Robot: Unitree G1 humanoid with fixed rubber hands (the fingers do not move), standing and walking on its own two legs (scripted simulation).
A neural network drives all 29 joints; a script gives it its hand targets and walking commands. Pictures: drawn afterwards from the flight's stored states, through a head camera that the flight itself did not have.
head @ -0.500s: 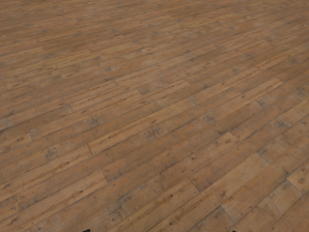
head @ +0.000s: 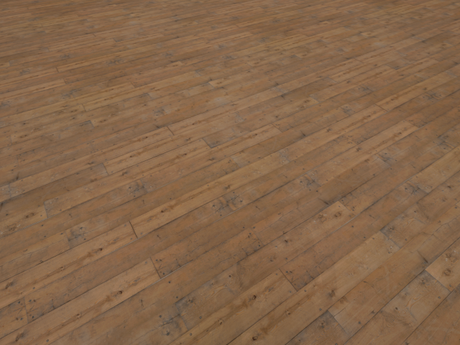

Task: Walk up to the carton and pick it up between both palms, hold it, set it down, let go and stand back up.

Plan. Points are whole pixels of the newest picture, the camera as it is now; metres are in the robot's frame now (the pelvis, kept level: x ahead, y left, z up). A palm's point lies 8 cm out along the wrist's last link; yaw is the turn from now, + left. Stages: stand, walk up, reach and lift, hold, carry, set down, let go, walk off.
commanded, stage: stand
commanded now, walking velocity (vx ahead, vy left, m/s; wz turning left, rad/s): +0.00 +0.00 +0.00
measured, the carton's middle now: out of the picture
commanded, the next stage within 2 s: walk up in 1.26 s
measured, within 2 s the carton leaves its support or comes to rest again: neither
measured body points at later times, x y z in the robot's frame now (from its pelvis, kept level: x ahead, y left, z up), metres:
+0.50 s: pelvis +0.00 +0.00 +0.01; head +0.01 +0.00 +0.46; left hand +0.02 +0.23 -0.14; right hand +0.02 -0.23 -0.15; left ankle +0.00 +0.12 -0.73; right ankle +0.00 -0.12 -0.73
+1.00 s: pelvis +0.00 +0.00 +0.01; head +0.01 +0.00 +0.46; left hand -0.03 +0.20 -0.15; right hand -0.03 -0.21 -0.15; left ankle +0.00 +0.12 -0.73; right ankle +0.00 -0.12 -0.73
